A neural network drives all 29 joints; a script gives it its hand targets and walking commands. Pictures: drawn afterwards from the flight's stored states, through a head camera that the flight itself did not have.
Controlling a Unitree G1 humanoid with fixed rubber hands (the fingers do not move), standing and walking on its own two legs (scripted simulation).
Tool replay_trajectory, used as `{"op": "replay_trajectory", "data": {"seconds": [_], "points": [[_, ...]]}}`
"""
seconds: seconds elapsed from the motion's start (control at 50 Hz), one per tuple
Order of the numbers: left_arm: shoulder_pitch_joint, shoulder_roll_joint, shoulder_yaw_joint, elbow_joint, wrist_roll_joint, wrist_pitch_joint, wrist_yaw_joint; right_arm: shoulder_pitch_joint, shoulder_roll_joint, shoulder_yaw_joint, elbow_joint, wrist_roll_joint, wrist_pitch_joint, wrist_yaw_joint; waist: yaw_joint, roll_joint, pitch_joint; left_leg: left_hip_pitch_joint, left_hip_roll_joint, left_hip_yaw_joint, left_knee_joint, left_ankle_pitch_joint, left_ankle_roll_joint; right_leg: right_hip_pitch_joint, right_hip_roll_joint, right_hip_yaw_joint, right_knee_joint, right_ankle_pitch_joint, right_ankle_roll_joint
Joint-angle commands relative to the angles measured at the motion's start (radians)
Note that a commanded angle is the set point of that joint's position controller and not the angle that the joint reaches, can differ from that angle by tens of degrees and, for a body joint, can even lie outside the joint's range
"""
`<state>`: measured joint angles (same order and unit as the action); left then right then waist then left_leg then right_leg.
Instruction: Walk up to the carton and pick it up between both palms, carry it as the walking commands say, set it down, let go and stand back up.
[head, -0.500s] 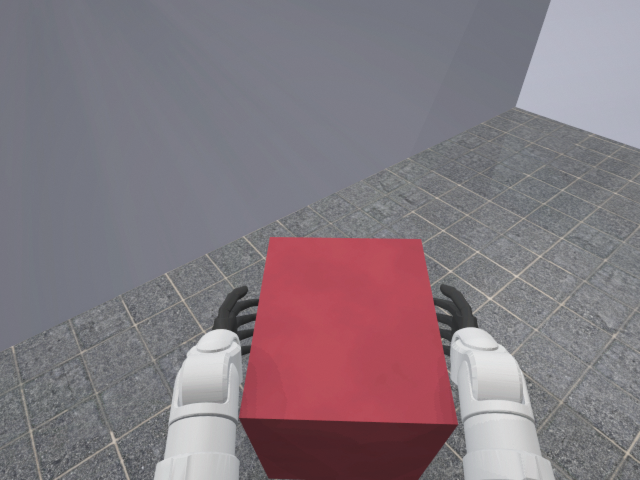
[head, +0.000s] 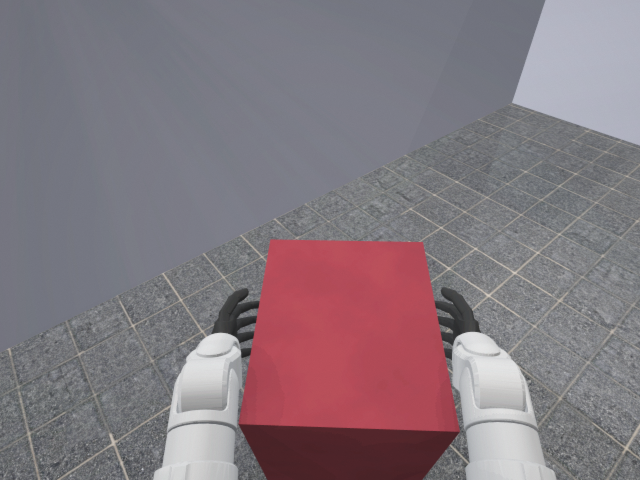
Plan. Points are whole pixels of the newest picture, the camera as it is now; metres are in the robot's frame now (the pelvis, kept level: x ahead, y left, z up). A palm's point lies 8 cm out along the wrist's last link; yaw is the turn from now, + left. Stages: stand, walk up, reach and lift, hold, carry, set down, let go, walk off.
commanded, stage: hold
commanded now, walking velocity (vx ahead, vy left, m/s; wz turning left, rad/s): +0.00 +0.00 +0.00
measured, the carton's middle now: (343, 364) +0.29 +0.00 -0.03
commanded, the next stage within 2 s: carry in 0.08 s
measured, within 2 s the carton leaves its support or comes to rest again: neither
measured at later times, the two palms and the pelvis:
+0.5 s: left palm (300, 349) +0.25 +0.05 +0.07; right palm (576, 385) +0.21 -0.25 +0.08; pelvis -0.02 -0.05 -0.02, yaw -8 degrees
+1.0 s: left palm (469, 404) +0.19 -0.13 +0.06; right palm out of the picture +0.06 -0.41 +0.05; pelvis -0.08 -0.16 -0.03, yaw -24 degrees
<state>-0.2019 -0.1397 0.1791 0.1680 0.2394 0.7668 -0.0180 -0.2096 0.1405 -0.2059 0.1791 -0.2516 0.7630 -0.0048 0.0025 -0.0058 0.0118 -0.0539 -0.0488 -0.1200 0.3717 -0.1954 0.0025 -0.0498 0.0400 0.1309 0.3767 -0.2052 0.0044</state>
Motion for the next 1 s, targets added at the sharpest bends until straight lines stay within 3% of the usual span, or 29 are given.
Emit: {"op": "replay_trajectory", "data": {"seconds": [0.0,0.04,0.06,0.12,0.16,0.18,0.24,0.26,0.28,0.3,0.32,0.36,0.4,0.48,0.52,0.54,0.56,0.58,0.6,0.64,0.7,0.78,0.82,0.86,0.88,0.9,0.92,0.94,0.98], "points": [[-0.471,-0.907,-0.564,-0.059,-0.246,-0.034,-0.197,-0.485,0.878,0.59,-0.073,0.27,-0.033,0.234,0.0,0.007,-0.213,0.058,-0.03,0.027,-0.047,0.174,-0.012,0.01,0.041,-0.04,-0.052,0.159,-0.004],[-0.468,-0.905,-0.566,-0.063,-0.247,-0.033,-0.197,-0.481,0.877,0.593,-0.077,0.271,-0.033,0.233,0.0,0.007,-0.212,0.057,-0.03,0.028,-0.047,0.173,-0.012,0.011,0.041,-0.039,-0.053,0.161,-0.003],[-0.555,-0.877,-0.583,-0.064,-0.239,-0.038,-0.211,-0.533,0.881,0.603,-0.085,0.266,-0.034,0.245,-0.004,-0.006,-0.227,-0.1,0.174,-0.041,0.054,0.096,0.005,-0.133,-0.118,-0.04,0.055,0.057,-0.014],[-0.529,-0.914,-0.623,-0.11,-0.288,-0.015,-0.208,-0.491,0.905,0.64,-0.136,0.296,-0.017,0.233,-0.01,0.104,-0.304,-0.103,0.29,-0.166,0.069,0.191,0.06,-0.286,-0.062,-0.054,0.25,0.007,-0.023],[-0.549,-0.927,-0.682,-0.184,-0.34,0.016,-0.203,-0.471,0.912,0.665,-0.201,0.309,0.005,0.21,-0.006,0.192,-0.317,-0.112,0.387,-0.238,0.066,0.359,0.133,-0.377,-0.036,-0.098,0.336,-0.231,-0.02],[-0.549,-0.929,-0.707,-0.225,-0.363,0.031,-0.198,-0.46,0.913,0.684,-0.244,0.317,0.02,0.198,-0.007,0.195,-0.325,-0.12,0.407,-0.232,0.077,0.407,0.146,-0.39,-0.041,-0.113,0.333,-0.241,-0.021],[-0.515,-0.91,-0.779,-0.379,-0.431,0.091,-0.166,-0.422,0.899,0.736,-0.386,0.362,0.085,0.15,0.003,0.165,-0.378,-0.176,0.322,-0.054,0.205,0.439,0.085,-0.267,-0.027,-0.128,0.154,-0.132,-0.043],[-0.478,-0.898,-0.787,-0.419,-0.44,0.116,-0.152,-0.388,0.886,0.75,-0.428,0.375,0.112,0.135,0.009,0.096,-0.392,-0.254,0.273,0.01,0.285,0.362,0.049,-0.174,-0.046,-0.088,0.082,-0.04,-0.064],[-0.43,-0.873,-0.781,-0.446,-0.436,0.14,-0.138,-0.372,0.874,0.765,-0.476,0.39,0.141,0.123,0.014,-0.09,-0.412,-0.416,0.192,0.099,0.448,0.099,-0.005,-0.042,-0.16,0.086,0.033,0.216,-0.105],[-0.382,-0.859,-0.771,-0.447,-0.423,0.168,-0.119,-0.37,0.865,0.78,-0.515,0.4,0.173,0.117,0.016,-0.284,-0.417,-0.574,0.101,0.214,0.607,-0.41,-0.049,0.011,-0.342,0.245,0.039,0.572,-0.21],[-0.334,-0.856,-0.774,-0.493,-0.433,0.195,-0.102,-0.352,0.866,0.804,-0.558,0.43,0.198,0.106,0.013,-0.207,-0.426,-0.569,0.102,0.172,0.704,-0.481,-0.045,-0.01,-0.356,0.248,0.069,0.684,-0.255],[-0.291,-0.845,-0.779,-0.61,-0.444,0.234,-0.063,-0.311,0.87,0.837,-0.645,0.474,0.237,0.082,0.01,-0.083,-0.415,-0.563,0.118,0.176,0.713,-0.398,-0.042,-0.065,-0.301,0.163,0.085,0.617,-0.252],[-0.244,-0.837,-0.767,-0.686,-0.444,0.275,-0.026,-0.287,0.875,0.851,-0.716,0.514,0.28,0.054,0.012,-0.08,-0.417,-0.533,0.117,0.207,0.619,-0.309,-0.047,-0.075,-0.236,0.088,0.115,0.607,-0.223],[-0.151,-0.758,-0.742,-0.761,-0.437,0.345,0.025,-0.206,0.797,0.815,-0.774,0.512,0.352,0.006,0.022,-0.136,-0.424,-0.413,0.07,0.247,0.41,-0.282,-0.036,-0.127,-0.211,0.11,0.079,0.496,-0.221],[-0.15,-0.734,-0.752,-0.787,-0.45,0.369,0.043,-0.174,0.773,0.792,-0.784,0.505,0.374,-0.009,0.009,-0.123,-0.427,-0.257,0.078,0.258,0.202,-0.192,-0.022,-0.224,-0.168,0.087,0.092,0.392,-0.18],[-0.159,-0.718,-0.759,-0.801,-0.459,0.38,0.051,-0.136,0.757,0.77,-0.777,0.495,0.383,-0.016,-0.015,-0.071,-0.439,-0.077,0.143,0.219,0.056,-0.084,-0.007,-0.356,-0.129,0.047,0.16,0.279,-0.133],[-0.164,-0.703,-0.759,-0.805,-0.459,0.394,0.056,-0.113,0.729,0.744,-0.763,0.481,0.391,-0.023,-0.031,0.102,-0.4,0.067,0.346,0.02,-0.047,-0.046,0.043,-0.57,-0.05,-0.024,0.319,0.028,-0.081],[-0.182,-0.705,-0.773,-0.845,-0.46,0.403,0.056,-0.1,0.71,0.739,-0.763,0.469,0.389,-0.029,-0.018,0.344,-0.367,0.079,0.696,-0.299,-0.02,0.281,0.182,-0.785,0.009,-0.146,0.591,-0.348,-0.017],[-0.231,-0.699,-0.781,-0.857,-0.466,0.41,0.062,-0.115,0.709,0.737,-0.777,0.473,0.395,-0.032,-0.003,0.202,-0.326,-0.01,0.698,-0.25,-0.006,0.362,0.22,-0.765,-0.081,-0.111,0.767,-0.312,0.001],[-0.222,-0.725,-0.789,-0.824,-0.474,0.425,0.062,-0.134,0.71,0.729,-0.805,0.462,0.4,-0.041,0.001,0.092,-0.253,-0.14,0.585,-0.071,-0.045,0.19,0.157,-0.707,-0.119,-0.078,0.864,-0.206,0.023],[-0.197,-0.719,-0.78,-0.812,-0.477,0.43,0.067,-0.134,0.69,0.718,-0.824,0.461,0.408,-0.048,0.006,0.183,-0.207,-0.185,0.432,0.196,0.002,0.225,0.043,-0.616,-0.105,-0.18,0.717,-0.137,0.05],[-0.156,-0.683,-0.75,-0.791,-0.46,0.442,0.084,-0.106,0.646,0.711,-0.824,0.454,0.426,-0.054,-0.013,0.249,-0.24,-0.158,0.438,0.27,0.068,0.38,0.039,-0.502,-0.074,-0.298,0.455,-0.165,0.051],[-0.141,-0.677,-0.74,-0.781,-0.457,0.448,0.084,-0.094,0.639,0.709,-0.818,0.45,0.431,-0.055,-0.021,0.289,-0.26,-0.139,0.464,0.281,0.103,0.397,0.022,-0.454,-0.057,-0.322,0.342,-0.157,0.042],[-0.104,-0.677,-0.731,-0.758,-0.456,0.45,0.08,-0.099,0.643,0.713,-0.814,0.45,0.433,-0.055,-0.004,0.269,-0.288,-0.161,0.463,0.317,0.207,0.337,-0.022,-0.336,-0.031,-0.332,0.167,-0.074,0.029],[-0.076,-0.673,-0.721,-0.738,-0.452,0.449,0.078,-0.093,0.653,0.719,-0.808,0.452,0.433,-0.054,0.004,0.173,-0.335,-0.226,0.419,0.344,0.333,0.238,-0.056,-0.2,-0.021,-0.29,0.093,-0.035,0.014],[-0.064,-0.668,-0.71,-0.727,-0.443,0.446,0.074,-0.096,0.651,0.726,-0.797,0.455,0.433,-0.051,0.017,0.028,-0.329,-0.387,0.379,0.339,0.456,-0.022,-0.086,-0.079,-0.1,-0.175,0.006,0.086,-0.018],[-0.067,-0.649,-0.694,-0.724,-0.435,0.44,0.074,-0.114,0.658,0.752,-0.824,0.464,0.439,-0.047,0.015,-0.317,-0.333,-0.685,0.228,0.381,0.677,-0.552,-0.14,0.025,-0.378,0.242,0.003,0.433,-0.15],[-0.074,-0.683,-0.712,-0.742,-0.456,0.429,0.069,-0.151,0.681,0.784,-0.83,0.486,0.438,-0.037,0.013,-0.315,-0.349,-0.675,0.226,0.227,0.81,-0.582,-0.123,-0.022,-0.355,0.21,0.093,0.598,-0.222],[-0.125,-0.739,-0.726,-0.78,-0.461,0.409,0.056,-0.197,0.755,0.819,-0.828,0.515,0.427,-0.021,0.005,-0.194,-0.349,-0.614,0.21,0.196,0.87,-0.443,-0.097,-0.159,-0.289,0.056,0.095,0.457,-0.208]]}}
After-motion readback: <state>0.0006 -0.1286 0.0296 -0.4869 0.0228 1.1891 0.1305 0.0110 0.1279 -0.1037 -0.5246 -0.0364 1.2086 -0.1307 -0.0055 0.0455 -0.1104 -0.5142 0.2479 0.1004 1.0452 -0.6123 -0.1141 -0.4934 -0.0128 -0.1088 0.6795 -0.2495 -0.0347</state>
